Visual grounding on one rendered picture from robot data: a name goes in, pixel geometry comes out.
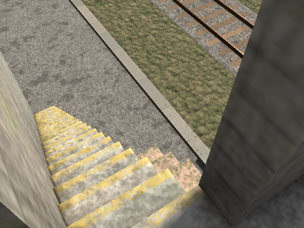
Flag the stairs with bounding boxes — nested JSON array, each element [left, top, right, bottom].
[[33, 106, 185, 228]]

